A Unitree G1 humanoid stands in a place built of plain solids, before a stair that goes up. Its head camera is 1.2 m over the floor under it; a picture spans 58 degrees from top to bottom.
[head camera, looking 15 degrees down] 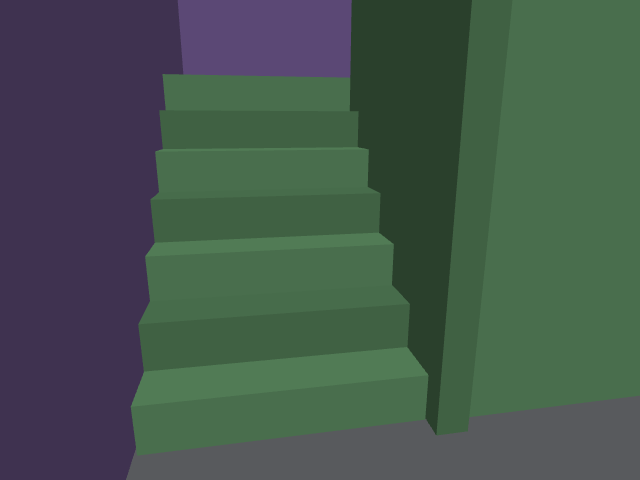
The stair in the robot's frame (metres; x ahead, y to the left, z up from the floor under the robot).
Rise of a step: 0.21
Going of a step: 0.24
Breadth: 1.15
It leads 10 degrees to the left of straight ahead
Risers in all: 7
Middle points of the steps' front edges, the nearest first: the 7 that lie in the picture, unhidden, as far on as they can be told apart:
1.46 0.12 0.21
1.69 0.16 0.43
1.92 0.21 0.64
2.15 0.25 0.85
2.39 0.29 1.06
2.62 0.33 1.28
2.85 0.37 1.49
